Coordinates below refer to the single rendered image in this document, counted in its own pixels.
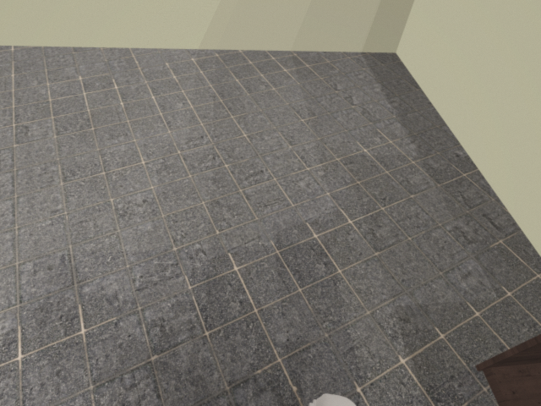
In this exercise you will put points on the wardrobe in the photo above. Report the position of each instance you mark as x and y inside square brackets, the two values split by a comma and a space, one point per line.
[514, 376]

